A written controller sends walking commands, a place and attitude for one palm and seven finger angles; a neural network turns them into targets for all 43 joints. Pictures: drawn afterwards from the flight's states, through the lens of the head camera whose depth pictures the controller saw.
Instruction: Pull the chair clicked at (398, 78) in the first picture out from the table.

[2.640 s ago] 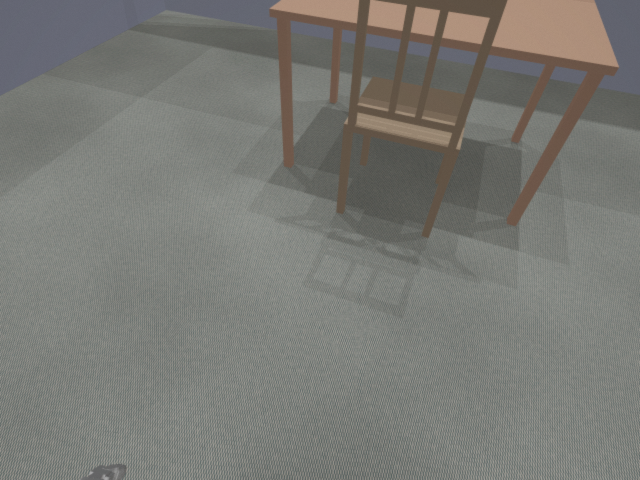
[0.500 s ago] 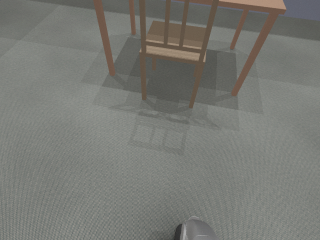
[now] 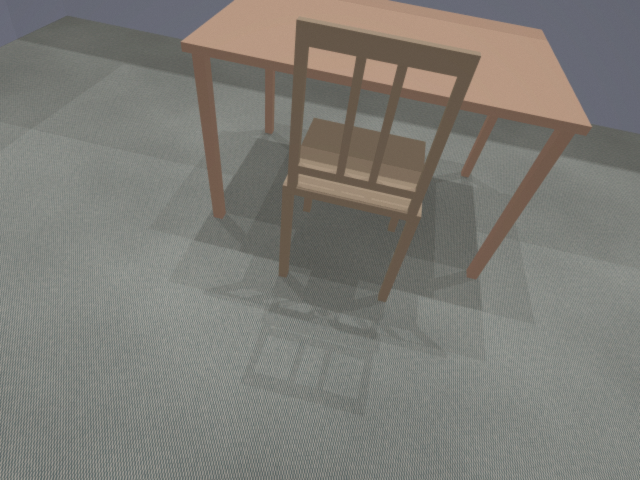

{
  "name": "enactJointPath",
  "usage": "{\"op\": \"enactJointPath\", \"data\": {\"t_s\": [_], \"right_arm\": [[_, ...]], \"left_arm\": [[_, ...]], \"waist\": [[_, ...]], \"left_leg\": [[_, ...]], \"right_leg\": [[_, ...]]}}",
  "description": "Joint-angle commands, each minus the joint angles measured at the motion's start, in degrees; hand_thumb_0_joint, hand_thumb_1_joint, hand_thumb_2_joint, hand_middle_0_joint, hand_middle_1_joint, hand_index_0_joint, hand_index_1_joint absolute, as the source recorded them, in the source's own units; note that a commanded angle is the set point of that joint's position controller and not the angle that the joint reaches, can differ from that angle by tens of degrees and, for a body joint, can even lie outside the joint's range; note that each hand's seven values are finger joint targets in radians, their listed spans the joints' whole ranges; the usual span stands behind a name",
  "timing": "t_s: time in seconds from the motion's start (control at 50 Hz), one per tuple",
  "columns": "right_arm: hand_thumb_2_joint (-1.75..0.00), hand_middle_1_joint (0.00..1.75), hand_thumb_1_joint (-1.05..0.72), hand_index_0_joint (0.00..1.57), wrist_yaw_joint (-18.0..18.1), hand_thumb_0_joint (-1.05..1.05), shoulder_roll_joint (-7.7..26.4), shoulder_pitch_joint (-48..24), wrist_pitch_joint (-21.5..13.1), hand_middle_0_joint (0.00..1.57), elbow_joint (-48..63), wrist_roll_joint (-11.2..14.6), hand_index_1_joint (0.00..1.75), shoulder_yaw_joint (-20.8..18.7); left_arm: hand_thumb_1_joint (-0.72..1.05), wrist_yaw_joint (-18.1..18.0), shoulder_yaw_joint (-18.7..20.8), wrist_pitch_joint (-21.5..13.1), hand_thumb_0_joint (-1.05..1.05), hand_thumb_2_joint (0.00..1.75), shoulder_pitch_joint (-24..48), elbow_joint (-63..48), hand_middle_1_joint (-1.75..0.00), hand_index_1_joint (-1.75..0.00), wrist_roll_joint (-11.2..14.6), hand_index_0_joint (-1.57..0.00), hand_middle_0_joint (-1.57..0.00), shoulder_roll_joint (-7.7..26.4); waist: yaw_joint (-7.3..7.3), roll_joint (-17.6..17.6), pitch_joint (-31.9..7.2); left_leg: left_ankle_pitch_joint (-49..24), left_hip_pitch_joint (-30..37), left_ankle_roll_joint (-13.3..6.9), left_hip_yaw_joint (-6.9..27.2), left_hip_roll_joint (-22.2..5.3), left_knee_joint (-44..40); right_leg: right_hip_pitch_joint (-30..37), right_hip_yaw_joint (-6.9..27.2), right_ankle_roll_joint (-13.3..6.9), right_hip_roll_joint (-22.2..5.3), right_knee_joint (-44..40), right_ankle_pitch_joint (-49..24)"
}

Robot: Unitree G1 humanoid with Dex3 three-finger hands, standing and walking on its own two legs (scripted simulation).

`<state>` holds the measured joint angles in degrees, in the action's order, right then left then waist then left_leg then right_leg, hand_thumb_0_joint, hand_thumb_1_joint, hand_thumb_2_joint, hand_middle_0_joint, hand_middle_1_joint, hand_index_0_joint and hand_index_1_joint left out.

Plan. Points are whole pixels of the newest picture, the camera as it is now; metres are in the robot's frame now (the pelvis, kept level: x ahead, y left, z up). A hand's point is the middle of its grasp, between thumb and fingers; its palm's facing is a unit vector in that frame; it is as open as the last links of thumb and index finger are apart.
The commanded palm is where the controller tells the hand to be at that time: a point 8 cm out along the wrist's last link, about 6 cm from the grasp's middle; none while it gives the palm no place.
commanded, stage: walk to a spot facing it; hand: left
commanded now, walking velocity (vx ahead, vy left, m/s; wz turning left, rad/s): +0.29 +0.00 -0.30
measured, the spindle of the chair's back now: (349, 121) +0.95 -0.01 -0.04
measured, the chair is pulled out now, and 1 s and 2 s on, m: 0.00 0.00 0.00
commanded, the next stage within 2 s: turn to face it in 0.10 s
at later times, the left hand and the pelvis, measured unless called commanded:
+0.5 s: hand (248, 377) +0.31 +0.13 -0.17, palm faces -0.14 -0.97 -0.21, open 7.4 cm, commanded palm none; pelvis +0.19 -0.04 +0.00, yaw -9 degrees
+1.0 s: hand (250, 332) +0.38 +0.14 -0.16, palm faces -0.17 -0.98 -0.13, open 7.4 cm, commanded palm none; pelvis +0.33 -0.03 +0.02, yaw -12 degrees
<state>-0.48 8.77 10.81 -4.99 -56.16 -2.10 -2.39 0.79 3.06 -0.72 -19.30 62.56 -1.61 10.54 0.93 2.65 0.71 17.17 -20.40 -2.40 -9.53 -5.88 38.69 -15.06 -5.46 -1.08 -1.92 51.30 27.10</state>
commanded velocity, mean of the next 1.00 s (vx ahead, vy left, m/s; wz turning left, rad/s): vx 0.23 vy -0.02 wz -0.18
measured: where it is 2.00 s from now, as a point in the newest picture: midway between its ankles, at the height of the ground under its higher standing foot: (337, 410)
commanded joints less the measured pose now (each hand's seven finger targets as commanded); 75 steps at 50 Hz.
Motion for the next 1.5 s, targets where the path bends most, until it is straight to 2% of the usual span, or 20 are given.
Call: {"op": "enactJointPath", "data": {"t_s": [0.0,0.1,0.24,0.32,0.34,0.38,0.4,0.5,0.72,0.76,0.78,0.84,0.94,1.08,1.14,1.18,1.2,1.24,1.32,1.48], "right_arm": [[-0.90,0.30,-0.90,0.20,1.7,0.00,8.0,13.8,0.1,0.20,-2.9,0.4,0.30,-1.4],[-0.90,0.30,-0.90,0.20,2.2,0.00,5.6,12.9,-1.0,0.20,-4.1,0.9,0.30,-0.8],[-0.90,0.30,-0.90,0.20,2.2,0.00,7.3,14.5,0.3,0.20,-6.3,0.7,0.30,-1.0],[-0.90,0.30,-0.90,0.20,2.3,0.00,9.2,12.4,1.3,0.20,-6.4,1.2,0.30,-1.7],[-0.90,0.30,-0.90,0.20,2.0,0.00,9.0,12.0,1.5,0.20,-6.1,1.6,0.30,-1.5],[-0.90,0.30,-0.90,0.20,2.0,0.00,3.6,15.9,1.4,0.20,-4.9,2.5,0.30,-0.8],[-0.90,0.30,-0.90,0.20,2.4,0.00,3.2,11.3,1.9,0.20,-3.5,2.4,0.30,-0.6],[-0.90,0.30,-0.90,0.20,1.2,0.00,2.2,12.3,4.5,0.20,-5.3,0.5,0.30,-0.6],[-0.90,0.30,-0.90,0.20,0.8,0.00,3.7,13.9,2.4,0.20,-4.3,0.6,0.30,-0.4],[-0.90,0.30,-0.90,0.20,1.5,0.00,11.8,21.2,2.2,0.20,-4.8,-0.4,0.30,-2.0],[-0.90,0.30,-0.90,0.20,1.8,0.00,12.1,20.0,2.3,0.20,-4.9,-0.2,0.30,-1.9],[-0.90,0.30,-0.90,0.20,2.3,0.00,6.6,12.5,0.9,0.20,-3.0,0.6,0.30,-0.2],[-0.90,0.30,-0.90,0.20,2.7,0.00,5.6,16.4,0.0,0.20,-5.5,1.0,0.30,0.3],[-0.90,0.30,-0.90,0.20,2.3,0.00,6.5,18.0,1.5,0.20,-8.1,0.3,0.30,-1.0],[-0.90,0.30,-0.90,0.20,2.0,0.00,5.6,15.4,1.8,0.20,-8.3,0.9,0.30,-0.8],[-0.90,0.30,-0.90,0.20,1.3,0.00,0.8,17.6,1.2,0.20,-6.8,1.9,0.30,0.0],[-0.90,0.30,-0.90,0.20,1.8,0.00,2.7,15.5,1.8,0.20,-5.6,2.0,0.30,-0.1],[-0.90,0.30,-0.90,0.20,1.7,0.00,1.8,11.5,2.8,0.20,-5.1,1.6,0.30,-0.8],[-0.90,0.30,-0.90,0.20,1.4,0.00,-1.0,13.6,4.3,0.20,-6.5,0.9,0.30,0.2],[-0.90,0.30,-0.90,0.20,2.0,0.00,3.2,9.7,4.6,0.20,-5.5,1.7,0.30,0.9]], "left_arm": [[0.90,0.6,1.0,-2.5,0.00,0.90,6.1,-6.5,-0.30,-0.30,-0.2,-0.20,-0.20,2.8],[0.90,0.4,0.7,0.0,0.00,0.90,2.4,-4.6,-0.30,-0.30,-0.2,-0.20,-0.20,0.2],[0.90,0.7,0.3,0.1,0.00,0.90,10.6,-7.6,-0.30,-0.30,0.1,-0.20,-0.20,0.1],[0.90,0.2,0.7,-0.8,0.00,0.90,2.4,-5.7,-0.30,-0.30,-0.3,-0.20,-0.20,2.8],[0.90,-0.1,1.2,-1.5,0.00,0.90,-3.5,-4.0,-0.30,-0.30,-0.4,-0.20,-0.20,5.1],[0.90,-1.0,2.9,-2.4,0.00,0.90,-11.7,-1.8,-0.30,-0.30,0.7,-0.20,-0.20,14.3],[0.90,-1.5,2.7,-2.1,0.00,0.90,-9.9,-2.4,-0.30,-0.30,1.4,-0.20,-0.20,13.6],[0.90,-2.3,0.9,-1.8,0.00,0.90,6.5,-6.2,-0.30,-0.30,0.3,-0.20,-0.20,6.1],[0.90,-0.6,1.5,-0.8,0.00,0.90,5.1,-5.1,-0.30,-0.30,0.9,-0.20,-0.20,6.8],[0.90,0.2,0.6,-0.8,0.00,0.90,6.8,-7.9,-0.30,-0.30,1.0,-0.20,-0.20,1.3],[0.90,0.1,1.0,-0.8,0.00,0.90,10.2,-9.2,-0.30,-0.30,0.0,-0.20,-0.20,3.5],[0.90,1.1,1.3,-1.2,0.00,0.90,7.0,-6.9,-0.30,-0.30,-0.3,-0.20,-0.20,3.2],[0.90,0.5,0.5,-0.5,0.00,0.90,5.9,-5.2,-0.30,-0.30,0.2,-0.20,-0.20,1.3],[0.90,0.3,0.0,-0.8,0.00,0.90,11.0,-6.4,-0.30,-0.30,0.4,-0.20,-0.20,-0.2],[0.90,-0.1,0.7,-1.5,0.00,0.90,1.0,-3.0,-0.30,-0.30,0.2,-0.20,-0.20,2.3],[0.90,-1.2,2.8,-2.8,0.00,0.90,-10.9,0.5,-0.30,-0.30,0.1,-0.20,-0.20,11.0],[0.90,-1.3,2.5,-2.5,0.00,0.90,-12.7,0.6,-0.30,-0.30,1.0,-0.20,-0.20,12.5],[0.90,-2.0,1.9,-2.1,0.00,0.90,-3.1,-1.6,-0.30,-0.30,1.0,-0.20,-0.20,8.3],[0.90,-2.6,0.0,-2.3,0.00,0.90,5.5,-4.0,-0.30,-0.30,0.2,-0.20,-0.20,2.8],[0.90,-2.9,-0.5,0.0,0.00,0.90,4.9,-3.1,-0.30,-0.30,1.2,-0.20,-0.20,4.2]], "waist": [[-4.27,-8.1,4.7],[-1.03,-7.9,2.5],[-2.91,-10.6,4.7],[1.36,-10.5,-1.4],[4.37,-6.5,-4.6],[4.82,11.2,-14.9],[5.52,6.9,-13.1],[-2.82,1.8,-0.1],[-3.93,-1.1,2.1],[-6.82,-22.6,6.3],[-6.74,-20.6,9.5],[-2.09,-8.3,7.9],[-1.93,-8.5,3.0],[-3.77,-11.9,4.6],[1.37,-7.0,1.2],[4.62,13.1,-8.1],[4.95,10.6,-8.7],[2.24,7.9,-2.1],[-3.25,1.7,1.5],[-1.68,-2.6,1.0]], "left_leg": [[1.7,16.3,-5.4,22.3,-17.5,-27.6],[-25.7,16.6,-3.5,3.5,-12.6,-26.0],[-40.0,19.6,-3.4,-3.9,-12.1,-21.7],[-45.9,20.0,-1.6,-5.2,-12.0,-7.0],[-40.1,14.9,0.2,-5.8,-9.9,2.2],[19.9,-8.5,4.5,-1.6,2.6,35.4],[19.1,-11.0,3.8,6.5,0.8,38.9],[5.4,-4.1,4.6,6.2,-4.0,26.9],[1.1,15.3,3.3,1.8,1.0,-12.1],[22.0,17.5,-5.2,31.1,-18.5,-31.0],[24.5,12.7,-7.5,35.1,-21.1,-34.7],[4.5,13.4,-5.5,20.2,-14.5,-31.5],[-27.9,19.5,-5.3,7.5,-10.5,-26.5],[-27.2,18.6,-5.3,4.8,-11.0,-22.1],[-21.8,11.8,-2.8,2.7,-8.2,-11.5],[7.7,-8.1,1.8,-2.3,1.9,14.7],[19.4,-9.5,1.5,3.4,3.4,26.1],[12.9,-11.8,1.0,8.3,-0.3,32.3],[5.6,-2.2,2.9,6.8,-1.3,18.0],[-18.4,12.1,3.1,9.7,-1.5,-15.2]], "right_leg": [[-27.0,5.6,-0.4,-4.5,21.2,-8.0],[-22.7,4.1,1.5,-4.5,15.1,-14.3],[-16.5,-2.2,0.5,-2.0,-8.8,-16.9],[-1.0,-4.5,-1.4,1.5,-17.5,-19.8],[9.1,-3.6,-1.8,0.9,-22.4,-28.1],[29.6,25.4,-14.7,-23.3,-24.0,-65.6],[24.4,24.8,-15.8,-22.9,-27.6,-60.1],[-5.0,12.1,-9.9,-14.3,-38.6,-16.1],[-9.5,9.5,-6.4,-6.9,-32.9,4.2],[-22.7,-2.1,-1.4,3.1,-6.8,3.2],[-24.7,3.0,-1.7,0.7,3.6,2.6],[-24.1,5.0,-0.6,-3.0,11.0,-9.0],[-21.1,2.7,1.4,-3.4,6.5,-13.2],[-12.7,-2.2,-0.1,-1.6,-12.9,-11.5],[5.2,-3.9,-1.2,0.9,-23.0,-19.1],[27.6,20.7,-8.7,-18.4,-28.6,-31.1],[23.2,26.5,-13.4,-23.0,-34.1,-32.2],[11.6,23.8,-13.4,-21.0,-38.6,-16.4],[-3.7,7.5,-9.4,-14.6,-38.8,-26.6],[-3.2,3.9,-3.2,-8.2,-28.6,-25.2]]}}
